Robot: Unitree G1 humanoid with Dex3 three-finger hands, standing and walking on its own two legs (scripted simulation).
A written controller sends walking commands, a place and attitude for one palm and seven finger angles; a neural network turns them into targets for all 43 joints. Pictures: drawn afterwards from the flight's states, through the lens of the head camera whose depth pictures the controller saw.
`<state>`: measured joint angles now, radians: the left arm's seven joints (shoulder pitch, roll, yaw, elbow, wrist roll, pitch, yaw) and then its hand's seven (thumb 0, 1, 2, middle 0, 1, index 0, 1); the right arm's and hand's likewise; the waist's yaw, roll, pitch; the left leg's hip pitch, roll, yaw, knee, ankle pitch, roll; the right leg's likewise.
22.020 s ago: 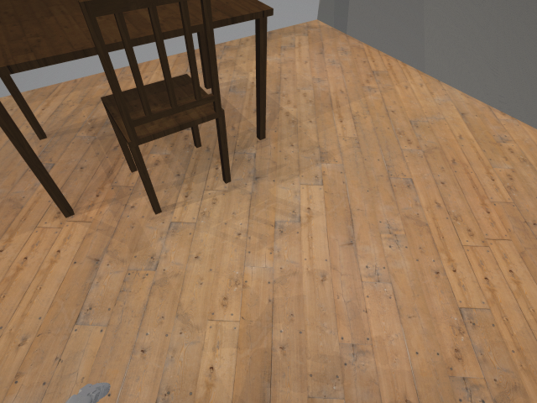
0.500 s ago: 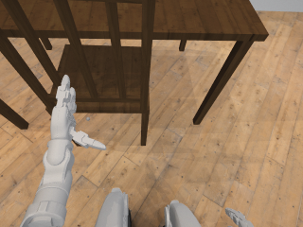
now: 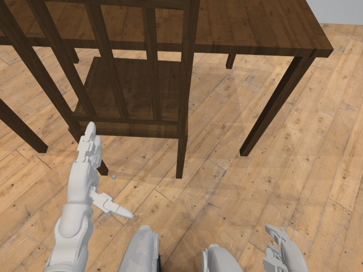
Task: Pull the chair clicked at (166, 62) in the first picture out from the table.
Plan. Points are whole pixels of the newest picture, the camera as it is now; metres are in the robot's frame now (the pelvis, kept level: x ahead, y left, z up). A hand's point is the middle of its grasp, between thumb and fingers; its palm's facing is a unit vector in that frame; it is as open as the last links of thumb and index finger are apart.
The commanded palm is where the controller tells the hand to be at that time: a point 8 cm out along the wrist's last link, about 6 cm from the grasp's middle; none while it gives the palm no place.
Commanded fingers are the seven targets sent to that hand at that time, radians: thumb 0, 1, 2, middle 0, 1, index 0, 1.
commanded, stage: draw the fingers out of the gap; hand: left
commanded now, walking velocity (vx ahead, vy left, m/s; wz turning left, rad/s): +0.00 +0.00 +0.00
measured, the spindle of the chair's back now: (112, 74) +0.57 +0.20 +0.05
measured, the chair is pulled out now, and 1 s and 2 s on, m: -0.08 -0.08 -0.08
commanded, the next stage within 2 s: aim the fingers beside a spindle in 0.06 s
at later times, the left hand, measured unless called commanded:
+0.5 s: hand (113, 185) +0.29 +0.15 +0.03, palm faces +0.01 -1.00 -0.02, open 17.3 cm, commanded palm +0.26 +0.20 +0.03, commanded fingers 0.00 -0.52 0.27 -0.04 -0.05 -0.04 -0.05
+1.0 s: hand (118, 178) +0.30 +0.15 +0.02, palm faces +0.00 -1.00 -0.02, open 16.9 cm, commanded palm +0.29 +0.21 +0.03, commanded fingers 0.00 -0.50 0.30 -0.06 -0.08 -0.06 -0.08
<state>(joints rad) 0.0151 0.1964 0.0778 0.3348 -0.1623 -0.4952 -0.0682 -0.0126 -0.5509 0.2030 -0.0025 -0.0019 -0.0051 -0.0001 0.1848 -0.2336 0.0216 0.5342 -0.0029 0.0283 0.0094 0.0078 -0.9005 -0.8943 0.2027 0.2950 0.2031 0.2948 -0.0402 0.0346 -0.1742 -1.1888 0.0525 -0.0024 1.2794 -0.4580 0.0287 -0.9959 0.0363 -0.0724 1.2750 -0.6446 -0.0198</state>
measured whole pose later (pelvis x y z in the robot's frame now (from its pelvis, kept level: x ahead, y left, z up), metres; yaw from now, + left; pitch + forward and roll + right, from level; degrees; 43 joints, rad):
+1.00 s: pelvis +0.00 -0.01 +0.00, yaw +0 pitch +21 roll -4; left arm 0.08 0.21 0.07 0.22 -0.18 -0.42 -0.08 -0.01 -0.50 0.30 -0.06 -0.08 -0.06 -0.07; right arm 0.20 -0.24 0.03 0.53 -0.01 -0.03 -0.01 0.01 -0.90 -0.89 0.20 0.30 0.20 0.29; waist -0.05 0.05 -0.19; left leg -1.21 0.06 -0.02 1.30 -0.47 0.02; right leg -1.01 0.04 -0.08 1.29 -0.66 -0.03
